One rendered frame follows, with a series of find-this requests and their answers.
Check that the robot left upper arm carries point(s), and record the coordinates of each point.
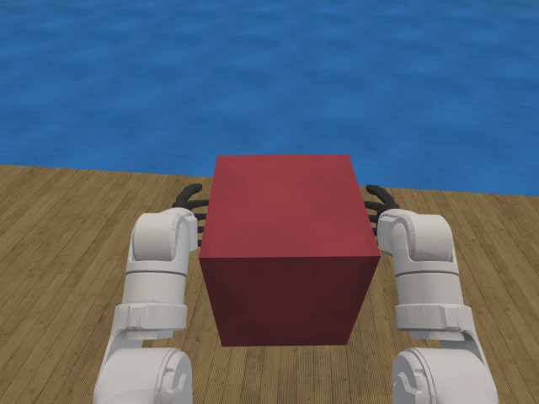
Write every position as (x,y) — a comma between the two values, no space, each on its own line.
(146,376)

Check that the right robot forearm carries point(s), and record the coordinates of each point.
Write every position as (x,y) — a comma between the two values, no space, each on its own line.
(429,291)

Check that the left robot hand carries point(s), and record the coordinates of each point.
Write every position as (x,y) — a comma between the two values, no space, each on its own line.
(189,205)

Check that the right robot hand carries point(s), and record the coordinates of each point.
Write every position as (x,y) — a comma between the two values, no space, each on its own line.
(385,197)

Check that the carton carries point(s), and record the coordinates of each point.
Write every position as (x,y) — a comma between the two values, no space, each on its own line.
(288,252)

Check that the left robot forearm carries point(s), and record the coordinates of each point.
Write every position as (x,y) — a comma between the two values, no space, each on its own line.
(157,264)

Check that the robot right upper arm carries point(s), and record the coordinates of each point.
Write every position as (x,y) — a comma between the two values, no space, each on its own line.
(440,376)

